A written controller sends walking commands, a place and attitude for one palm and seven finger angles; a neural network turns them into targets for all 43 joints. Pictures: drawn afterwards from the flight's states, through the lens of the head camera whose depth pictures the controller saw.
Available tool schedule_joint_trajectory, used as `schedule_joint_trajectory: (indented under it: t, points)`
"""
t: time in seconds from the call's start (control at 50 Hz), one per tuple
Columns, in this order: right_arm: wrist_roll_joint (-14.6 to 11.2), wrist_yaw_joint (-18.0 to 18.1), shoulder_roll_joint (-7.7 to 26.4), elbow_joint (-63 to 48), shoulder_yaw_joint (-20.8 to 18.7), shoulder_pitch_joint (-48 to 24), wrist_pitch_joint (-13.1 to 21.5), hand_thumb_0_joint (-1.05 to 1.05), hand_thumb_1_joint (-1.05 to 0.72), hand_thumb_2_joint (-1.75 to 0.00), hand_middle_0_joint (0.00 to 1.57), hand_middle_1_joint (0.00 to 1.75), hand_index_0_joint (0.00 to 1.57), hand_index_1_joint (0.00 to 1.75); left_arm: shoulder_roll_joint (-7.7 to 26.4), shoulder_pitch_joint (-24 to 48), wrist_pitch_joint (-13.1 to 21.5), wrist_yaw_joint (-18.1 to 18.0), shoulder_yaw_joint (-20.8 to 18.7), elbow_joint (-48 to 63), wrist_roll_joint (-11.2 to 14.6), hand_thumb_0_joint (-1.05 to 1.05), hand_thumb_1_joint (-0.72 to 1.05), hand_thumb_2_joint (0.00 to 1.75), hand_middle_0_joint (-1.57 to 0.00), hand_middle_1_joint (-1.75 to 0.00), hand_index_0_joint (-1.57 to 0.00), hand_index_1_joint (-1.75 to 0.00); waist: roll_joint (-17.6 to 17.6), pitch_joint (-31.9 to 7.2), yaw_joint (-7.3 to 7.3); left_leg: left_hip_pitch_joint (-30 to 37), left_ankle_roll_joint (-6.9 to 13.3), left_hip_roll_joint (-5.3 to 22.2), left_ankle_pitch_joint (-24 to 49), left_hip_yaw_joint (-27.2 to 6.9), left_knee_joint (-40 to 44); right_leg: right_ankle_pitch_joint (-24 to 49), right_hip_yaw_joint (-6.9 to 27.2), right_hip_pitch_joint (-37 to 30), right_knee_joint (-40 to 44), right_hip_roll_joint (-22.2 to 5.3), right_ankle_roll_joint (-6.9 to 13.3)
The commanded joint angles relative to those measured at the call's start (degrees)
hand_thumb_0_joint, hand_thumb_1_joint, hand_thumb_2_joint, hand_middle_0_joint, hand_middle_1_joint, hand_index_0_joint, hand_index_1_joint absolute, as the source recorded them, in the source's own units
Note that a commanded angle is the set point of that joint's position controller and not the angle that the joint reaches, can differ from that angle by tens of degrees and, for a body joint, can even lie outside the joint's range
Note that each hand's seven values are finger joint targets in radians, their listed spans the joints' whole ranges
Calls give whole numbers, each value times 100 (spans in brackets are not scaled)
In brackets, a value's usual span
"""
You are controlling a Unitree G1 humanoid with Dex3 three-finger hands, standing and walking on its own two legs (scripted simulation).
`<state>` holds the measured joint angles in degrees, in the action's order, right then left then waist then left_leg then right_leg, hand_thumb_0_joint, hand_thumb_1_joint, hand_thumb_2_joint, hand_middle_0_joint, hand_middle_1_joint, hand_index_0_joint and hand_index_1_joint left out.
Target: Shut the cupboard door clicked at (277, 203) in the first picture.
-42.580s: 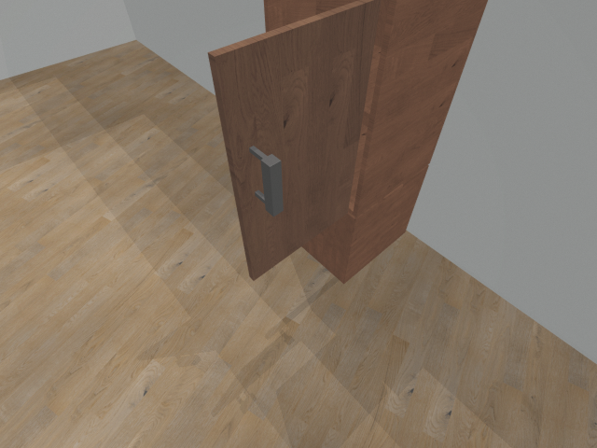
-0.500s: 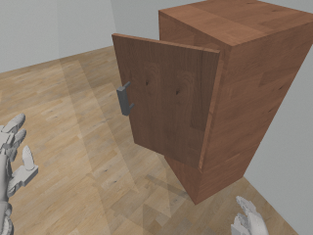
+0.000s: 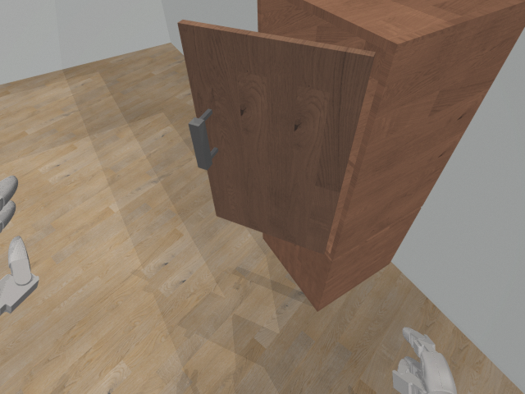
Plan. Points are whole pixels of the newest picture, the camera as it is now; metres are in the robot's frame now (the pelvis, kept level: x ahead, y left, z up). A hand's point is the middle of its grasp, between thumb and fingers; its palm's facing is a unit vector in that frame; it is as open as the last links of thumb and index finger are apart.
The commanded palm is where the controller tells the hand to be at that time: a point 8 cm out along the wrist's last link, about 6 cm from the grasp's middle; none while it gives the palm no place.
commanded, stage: step back with the hand held close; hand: left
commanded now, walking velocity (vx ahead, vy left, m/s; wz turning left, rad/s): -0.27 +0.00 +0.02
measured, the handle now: (206, 139) +0.64 +0.18 +0.01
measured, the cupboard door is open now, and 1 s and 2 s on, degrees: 34 34 34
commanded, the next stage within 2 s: stop stepping back and stand still in 0.92 s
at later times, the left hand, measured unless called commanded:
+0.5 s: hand out of the picture +0.13 +0.28 +0.17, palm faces +0.48 -0.77 -0.42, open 7.4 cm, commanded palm +0.05 +0.31 +0.18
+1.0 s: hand out of the picture +0.03 +0.30 +0.17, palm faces +0.45 -0.78 -0.45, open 7.4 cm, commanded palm -0.03 +0.32 +0.18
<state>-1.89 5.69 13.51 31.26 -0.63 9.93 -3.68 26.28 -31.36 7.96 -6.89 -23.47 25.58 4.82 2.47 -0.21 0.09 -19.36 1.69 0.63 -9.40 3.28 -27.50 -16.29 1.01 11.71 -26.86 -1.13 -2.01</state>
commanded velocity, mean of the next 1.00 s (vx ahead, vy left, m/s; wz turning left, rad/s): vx -0.36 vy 0.00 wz -0.03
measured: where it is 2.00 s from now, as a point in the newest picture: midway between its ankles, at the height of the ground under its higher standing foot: outside the picture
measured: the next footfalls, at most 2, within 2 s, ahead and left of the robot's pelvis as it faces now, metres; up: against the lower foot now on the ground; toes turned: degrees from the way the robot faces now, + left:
right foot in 0.60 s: -0.07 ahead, -0.12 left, +0.00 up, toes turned +6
right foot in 0.98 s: -0.16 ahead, -0.12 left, +0.00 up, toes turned +5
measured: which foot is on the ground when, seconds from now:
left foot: down 0.00-1.00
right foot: down 0.00-0.46, up 0.48-0.58, down 0.60-0.82, up 0.84-0.96, down 0.98-1.00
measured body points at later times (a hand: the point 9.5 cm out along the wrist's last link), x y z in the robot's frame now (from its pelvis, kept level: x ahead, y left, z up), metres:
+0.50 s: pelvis -0.07 +0.01 -0.01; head -0.07 +0.02 +0.44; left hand +0.09 +0.32 +0.19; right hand +0.09 -0.24 -0.09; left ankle +0.05 +0.10 -0.74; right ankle -0.04 -0.14 -0.73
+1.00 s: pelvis -0.16 +0.02 -0.01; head -0.14 +0.05 +0.43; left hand +0.00 +0.34 +0.19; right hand +0.03 -0.20 -0.08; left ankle +0.00 +0.11 -0.73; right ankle -0.21 -0.12 -0.74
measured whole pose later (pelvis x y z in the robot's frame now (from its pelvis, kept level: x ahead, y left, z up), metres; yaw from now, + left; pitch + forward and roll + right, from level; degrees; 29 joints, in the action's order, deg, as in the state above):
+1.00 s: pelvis -0.16 +0.02 -0.01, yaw +2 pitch +3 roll -3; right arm 0.1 3.7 10.6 33.5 0.1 9.4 3.7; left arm 26.7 -30.7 14.3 -7.9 -27.1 30.1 4.5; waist -0.2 -1.5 0.2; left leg -33.1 1.4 2.4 -5.4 3.6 -29.7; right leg -21.5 1.9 13.6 -30.4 3.6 1.9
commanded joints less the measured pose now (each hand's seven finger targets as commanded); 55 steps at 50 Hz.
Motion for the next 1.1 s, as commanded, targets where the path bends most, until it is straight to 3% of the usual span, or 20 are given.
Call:
schedule_joint_trajectory:
  t: [0.0,0.08,0.14,0.26,0.32,0.38,0.46,0.52,0.58,0.62,0.66,0.74,0.8,0.86,0.9,0.94,0.98,1.02,1.06,1.08]
  points:
    - [45,75,763,-912,-236,-577,425,0,-90,-90,20,30,20,30,1098,35,450,-206,-936,1137,-37,0,90,90,-20,-30,-20,-30,495,-697,51,11,157,568,-529,-650,923,779,-130,-207,46,94,87]
    - [54,78,785,-895,-217,-494,611,0,-90,-90,20,30,20,30,868,179,626,-237,-879,1179,-134,0,90,90,-20,-30,-20,-30,841,-452,43,-1457,339,821,-2507,-1134,1536,287,-179,-955,-567,305,77]
    - [69,55,762,-867,-230,-428,752,0,-90,-90,20,30,20,30,864,225,742,-226,-898,1335,-168,0,90,90,-20,-30,-20,-30,722,-566,44,-1603,324,783,-2607,-1081,1365,213,-130,-1015,-586,293,119]
    - [154,7,602,-555,-209,-227,923,0,-90,-90,20,30,20,30,890,392,824,-337,-747,1364,-135,0,90,90,-20,-30,-20,-30,-403,-425,-55,55,-74,151,-1345,-400,-390,-946,796,1235,853,-591,524]
    - [182,41,580,-392,-192,-180,960,0,-90,-90,20,30,20,30,862,665,816,-431,-626,1247,-160,0,90,90,-20,-30,-20,-30,-472,-325,-120,488,-119,109,-1016,-395,-662,-860,711,1745,915,-719,564]
    - [170,76,642,-426,-175,-304,995,0,-90,-90,20,30,20,30,944,820,904,-444,-686,1212,-162,0,90,90,-20,-30,-20,-30,-37,-112,-105,75,-21,369,-1519,-776,113,-1272,326,1618,625,-271,344]
    - [175,68,781,-544,-256,-460,1103,0,-90,-90,20,30,20,30,931,619,1100,-324,-994,1355,-237,0,90,90,-20,-30,-20,-30,1361,-417,38,-2114,493,1413,-3386,-1993,1975,-354,-156,-833,-1624,627,116]
    - [180,-59,674,-624,-273,-442,1105,0,-90,-90,20,30,20,30,912,34,1113,-196,-1048,1367,-158,0,90,90,-20,-30,-20,-30,971,-576,73,-1914,371,1180,-2731,-1524,1453,-446,-63,-811,-1030,537,250]
    - [190,-148,528,-542,-218,-376,1108,0,-90,-90,20,30,20,30,1059,-43,1150,-215,-1082,1623,-25,0,90,90,-20,-30,-20,-30,384,-613,-6,-702,-66,518,-1566,-724,294,-293,853,449,329,-190,580]
    - [120,-153,403,-313,-241,-171,1085,0,-90,-90,20,30,20,30,936,34,1117,-285,-789,1531,-4,0,90,90,-20,-30,-20,-30,-859,-1234,-97,599,-290,186,-192,-188,-731,1613,1191,895,552,-870,608]
    - [141,-64,438,-357,-249,-321,1010,0,-90,-90,20,30,20,30,1200,205,1002,-368,-926,1440,-85,0,90,90,-20,-30,-20,-30,-1018,-1129,-98,613,-260,155,-170,-192,-1176,2324,1323,1094,522,-1126,613]
    - [159,72,561,-349,-216,-407,918,0,-90,-90,20,30,20,30,1107,597,947,-337,-787,1216,-117,0,90,90,-20,-30,-20,-30,-125,-460,-124,546,-142,504,812,-564,-36,1483,575,1216,125,-243,277]
    - [206,90,773,-502,-273,-670,982,0,-90,-90,20,30,20,30,1058,578,1044,-230,-1019,1176,-129,0,90,90,-20,-30,-20,-30,1259,-536,21,-1324,444,1573,-2182,-2041,1971,-262,31,-487,-1262,695,90]
    - [213,-18,704,-548,-315,-563,961,0,-90,-90,20,30,20,30,863,391,996,-127,-947,1388,-124,0,90,90,-20,-30,-20,-30,1135,-684,80,-1952,357,1545,-3016,-1666,1980,-724,-127,-1002,-1517,697,280]
    - [198,-107,655,-586,-318,-508,973,0,-90,-90,20,30,20,30,960,-9,956,-116,-987,1509,-53,0,90,90,-20,-30,-20,-30,1003,-832,69,-1412,107,1212,-2581,-1223,1439,-950,7,-607,-653,460,430]
    - [202,-177,449,-514,-230,-368,985,0,-90,-90,20,30,20,30,1005,62,999,-156,-863,1937,33,0,90,90,-20,-30,-20,-30,185,-915,-26,-125,-270,603,-1285,-633,162,-839,963,661,713,-345,746]
    - [250,-163,381,-295,-167,-157,1019,0,-90,-90,20,30,20,30,1216,389,1062,-298,-874,1826,-68,0,90,90,-20,-30,-20,-30,-611,-1069,-151,1006,-427,160,-484,-56,-1098,802,1474,1669,1131,-1299,932]
    - [196,-70,463,-230,-277,-74,1013,0,-90,-90,20,30,20,30,1140,405,887,-357,-812,1796,-97,0,90,90,-20,-30,-20,-30,-889,-1084,-251,1355,-340,100,-226,-257,-1244,1251,1001,1791,611,-1065,852]
    - [193,25,583,-375,-213,-265,974,0,-90,-90,20,30,20,30,987,430,698,-345,-780,1585,-63,0,90,90,-20,-30,-20,-30,301,-586,-177,864,-151,536,-147,-809,119,198,304,1528,26,-129,358]
    - [157,38,613,-417,-199,-329,1015,0,-90,-90,20,30,20,30,969,514,701,-342,-805,1508,-57,0,90,90,-20,-30,-20,-30,804,-461,-125,468,-61,892,-1562,-1296,1041,-818,8,1177,-123,302,237]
